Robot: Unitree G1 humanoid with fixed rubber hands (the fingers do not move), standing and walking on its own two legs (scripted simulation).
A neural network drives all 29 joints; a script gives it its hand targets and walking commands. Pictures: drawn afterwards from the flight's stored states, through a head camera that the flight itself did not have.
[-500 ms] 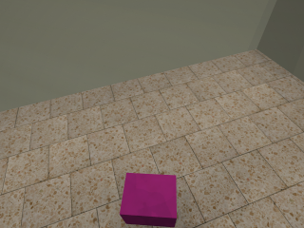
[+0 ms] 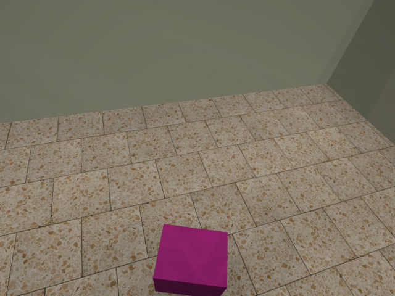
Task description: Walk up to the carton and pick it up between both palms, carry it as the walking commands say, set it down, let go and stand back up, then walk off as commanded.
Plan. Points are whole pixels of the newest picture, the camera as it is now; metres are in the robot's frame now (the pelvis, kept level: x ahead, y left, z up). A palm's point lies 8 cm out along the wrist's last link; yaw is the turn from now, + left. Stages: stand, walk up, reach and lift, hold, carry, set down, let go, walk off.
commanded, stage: walk up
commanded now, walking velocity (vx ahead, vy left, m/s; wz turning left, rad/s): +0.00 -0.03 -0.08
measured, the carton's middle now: (191, 262) +0.39 -0.02 -0.67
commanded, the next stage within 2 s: stand in 0.02 s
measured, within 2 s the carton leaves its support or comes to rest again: neither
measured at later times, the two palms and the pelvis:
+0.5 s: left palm out of the picture +0.00 +0.20 -0.14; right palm out of the picture -0.03 -0.25 -0.15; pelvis +0.00 -0.02 +0.00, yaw -1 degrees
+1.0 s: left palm out of the picture +0.15 +0.21 -0.12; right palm out of the picture +0.16 -0.25 -0.13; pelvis -0.02 -0.02 -0.02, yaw +0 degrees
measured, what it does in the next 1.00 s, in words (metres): steps on the spot: right foot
